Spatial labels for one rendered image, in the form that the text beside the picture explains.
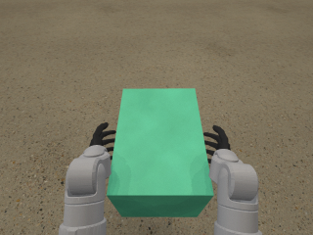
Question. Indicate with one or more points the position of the right robot hand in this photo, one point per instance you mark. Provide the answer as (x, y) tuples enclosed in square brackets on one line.
[(221, 138)]

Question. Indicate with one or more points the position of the carton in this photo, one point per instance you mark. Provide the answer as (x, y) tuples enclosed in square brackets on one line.
[(159, 162)]

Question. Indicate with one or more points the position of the right robot forearm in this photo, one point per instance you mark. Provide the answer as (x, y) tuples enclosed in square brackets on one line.
[(237, 194)]

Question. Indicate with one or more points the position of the left robot hand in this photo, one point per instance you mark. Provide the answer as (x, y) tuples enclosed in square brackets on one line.
[(99, 134)]

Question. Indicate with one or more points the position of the left robot forearm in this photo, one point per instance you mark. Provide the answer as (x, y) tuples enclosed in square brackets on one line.
[(85, 193)]

